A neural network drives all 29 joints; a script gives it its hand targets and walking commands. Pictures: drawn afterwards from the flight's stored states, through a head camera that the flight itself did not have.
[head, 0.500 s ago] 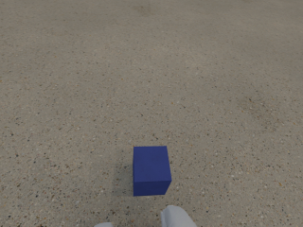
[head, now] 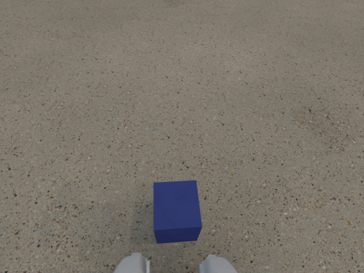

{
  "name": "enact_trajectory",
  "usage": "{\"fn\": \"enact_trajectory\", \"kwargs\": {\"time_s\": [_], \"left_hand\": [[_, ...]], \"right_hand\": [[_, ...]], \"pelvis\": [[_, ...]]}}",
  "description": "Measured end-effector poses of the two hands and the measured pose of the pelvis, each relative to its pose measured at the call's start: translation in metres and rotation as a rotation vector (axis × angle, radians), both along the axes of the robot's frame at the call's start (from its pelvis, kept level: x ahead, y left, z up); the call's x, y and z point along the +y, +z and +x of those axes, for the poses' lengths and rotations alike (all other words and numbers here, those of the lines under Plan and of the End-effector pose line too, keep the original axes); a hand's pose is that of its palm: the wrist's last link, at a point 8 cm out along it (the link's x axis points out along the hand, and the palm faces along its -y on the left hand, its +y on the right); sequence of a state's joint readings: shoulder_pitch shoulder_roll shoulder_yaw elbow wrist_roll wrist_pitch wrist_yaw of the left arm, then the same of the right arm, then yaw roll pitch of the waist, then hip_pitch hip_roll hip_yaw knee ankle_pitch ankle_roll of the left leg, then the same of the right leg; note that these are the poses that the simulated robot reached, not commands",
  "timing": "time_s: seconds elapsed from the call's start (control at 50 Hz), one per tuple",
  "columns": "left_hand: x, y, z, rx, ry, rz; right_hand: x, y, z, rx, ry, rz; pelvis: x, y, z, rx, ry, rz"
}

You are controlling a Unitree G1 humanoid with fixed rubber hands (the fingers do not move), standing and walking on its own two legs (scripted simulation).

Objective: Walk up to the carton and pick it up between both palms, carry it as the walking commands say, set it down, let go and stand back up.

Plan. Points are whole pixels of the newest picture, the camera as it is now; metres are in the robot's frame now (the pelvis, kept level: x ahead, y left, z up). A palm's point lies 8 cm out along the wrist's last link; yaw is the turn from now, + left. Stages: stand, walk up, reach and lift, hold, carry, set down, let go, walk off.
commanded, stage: walk up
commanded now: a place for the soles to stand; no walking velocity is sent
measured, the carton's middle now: (176, 212) +0.44 +0.01 -0.60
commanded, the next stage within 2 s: stand in 1.00 s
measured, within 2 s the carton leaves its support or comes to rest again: neither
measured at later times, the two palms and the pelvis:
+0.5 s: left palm out of the picture +0.12 +0.32 -0.10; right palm out of the picture +0.09 -0.34 -0.08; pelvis +0.02 +0.01 +0.00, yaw +0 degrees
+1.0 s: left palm out of the picture +0.11 +0.32 -0.10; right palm out of the picture +0.09 -0.33 -0.08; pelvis +0.01 +0.01 +0.00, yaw +0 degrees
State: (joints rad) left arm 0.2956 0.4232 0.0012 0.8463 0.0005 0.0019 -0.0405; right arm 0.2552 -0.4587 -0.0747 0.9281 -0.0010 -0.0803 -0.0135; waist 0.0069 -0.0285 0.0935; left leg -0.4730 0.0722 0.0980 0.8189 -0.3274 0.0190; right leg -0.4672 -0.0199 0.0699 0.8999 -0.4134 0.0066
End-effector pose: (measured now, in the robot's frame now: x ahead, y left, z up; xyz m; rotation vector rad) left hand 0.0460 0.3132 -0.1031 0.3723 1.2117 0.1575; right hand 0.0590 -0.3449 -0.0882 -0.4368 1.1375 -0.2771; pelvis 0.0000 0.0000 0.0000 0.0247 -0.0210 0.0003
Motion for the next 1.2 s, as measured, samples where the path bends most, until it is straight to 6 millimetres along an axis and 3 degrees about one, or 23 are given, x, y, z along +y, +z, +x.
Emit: {"fn": "enact_trajectory", "kwargs": {"time_s": [0.16,0.36,1.2], "left_hand": [[0.001,-0.005,0.051,-0.072,-0.018,-0.012],[0.002,-0.002,0.078,-0.125,-0.031,-0.016],[0.006,0.000,0.058,-0.136,-0.013,-0.010]], "right_hand": [[0.003,0.007,0.015,0.006,0.005,-0.031],[0.009,0.008,0.029,-0.008,0.025,-0.026],[0.015,0.010,0.029,-0.032,0.039,0.003]], "pelvis": [[0.005,-0.001,0.017,0.011,-0.002,-0.006],[0.008,0.000,0.022,0.020,-0.004,-0.011],[0.009,0.000,0.009,0.005,-0.004,-0.013]]}}
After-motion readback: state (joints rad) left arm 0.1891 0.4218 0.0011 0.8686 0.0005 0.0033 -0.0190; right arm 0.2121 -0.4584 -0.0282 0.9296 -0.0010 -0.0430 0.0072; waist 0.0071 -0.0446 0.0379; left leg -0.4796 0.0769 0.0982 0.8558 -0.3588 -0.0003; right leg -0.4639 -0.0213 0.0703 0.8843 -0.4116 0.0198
